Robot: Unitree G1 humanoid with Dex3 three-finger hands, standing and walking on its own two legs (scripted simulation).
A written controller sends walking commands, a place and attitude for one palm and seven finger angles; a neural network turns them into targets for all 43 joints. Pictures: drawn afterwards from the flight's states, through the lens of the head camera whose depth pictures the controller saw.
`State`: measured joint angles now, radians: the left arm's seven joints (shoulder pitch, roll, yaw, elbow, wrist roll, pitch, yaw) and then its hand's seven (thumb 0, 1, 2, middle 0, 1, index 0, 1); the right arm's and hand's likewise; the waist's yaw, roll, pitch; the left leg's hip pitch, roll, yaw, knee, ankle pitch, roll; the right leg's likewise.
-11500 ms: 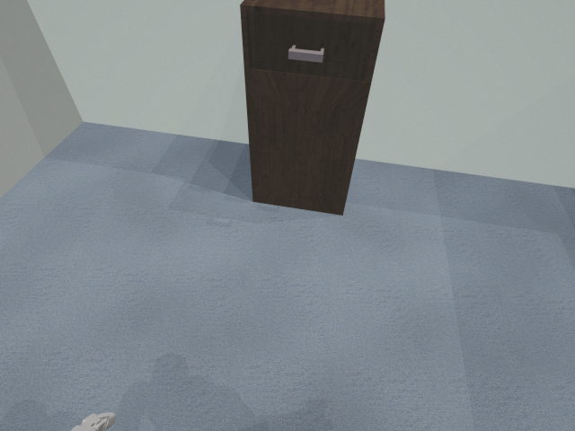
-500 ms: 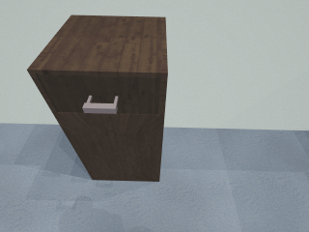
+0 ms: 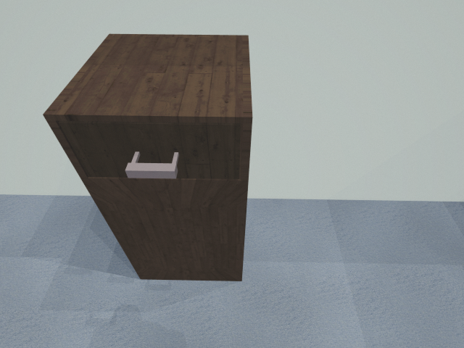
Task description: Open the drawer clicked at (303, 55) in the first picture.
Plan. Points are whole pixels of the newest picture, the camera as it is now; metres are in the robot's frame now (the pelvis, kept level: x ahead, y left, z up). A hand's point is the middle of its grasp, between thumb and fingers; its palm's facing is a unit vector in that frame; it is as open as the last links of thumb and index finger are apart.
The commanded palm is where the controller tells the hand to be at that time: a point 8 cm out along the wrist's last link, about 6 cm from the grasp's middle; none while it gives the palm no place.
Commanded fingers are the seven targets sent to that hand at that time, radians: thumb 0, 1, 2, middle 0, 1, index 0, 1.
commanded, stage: look again from close up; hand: left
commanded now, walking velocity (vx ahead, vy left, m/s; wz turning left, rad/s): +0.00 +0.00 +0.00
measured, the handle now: (154, 163) +0.50 +0.22 +0.01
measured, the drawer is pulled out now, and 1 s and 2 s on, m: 0.00 0.00 0.00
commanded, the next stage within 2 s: raise the hand with hooked fingers in 0.44 s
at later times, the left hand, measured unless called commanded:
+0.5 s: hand out of the picture +0.01 +0.16 -0.17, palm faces +0.02 -0.98 -0.20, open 7.3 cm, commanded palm none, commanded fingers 0.00 0.90 0.90 -0.20 -0.30 -0.20 -0.30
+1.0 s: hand out of the picture +0.13 +0.17 -0.06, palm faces -0.11 -0.19 -0.98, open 8.7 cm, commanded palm +0.15 +0.20 +0.01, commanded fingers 0.00 0.34 0.66 -0.24 -0.66 -0.24 -0.66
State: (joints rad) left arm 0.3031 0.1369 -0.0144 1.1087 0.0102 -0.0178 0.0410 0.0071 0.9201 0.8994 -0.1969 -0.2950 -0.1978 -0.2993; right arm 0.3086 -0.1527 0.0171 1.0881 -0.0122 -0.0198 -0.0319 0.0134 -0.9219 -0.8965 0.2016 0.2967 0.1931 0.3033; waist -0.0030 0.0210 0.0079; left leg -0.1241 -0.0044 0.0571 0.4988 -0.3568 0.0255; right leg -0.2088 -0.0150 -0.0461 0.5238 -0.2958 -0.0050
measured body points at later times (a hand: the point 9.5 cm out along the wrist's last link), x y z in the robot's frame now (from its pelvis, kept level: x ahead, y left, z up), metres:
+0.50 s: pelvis +0.01 -0.01 +0.00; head +0.03 -0.01 +0.45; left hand +0.01 +0.21 -0.16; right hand -0.02 -0.22 -0.16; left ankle -0.05 +0.10 -0.73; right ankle -0.01 -0.12 -0.73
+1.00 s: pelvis -0.04 -0.04 -0.02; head -0.01 -0.05 +0.42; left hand +0.13 +0.17 -0.01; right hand +0.22 -0.27 -0.07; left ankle -0.05 +0.10 -0.73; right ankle -0.01 -0.12 -0.73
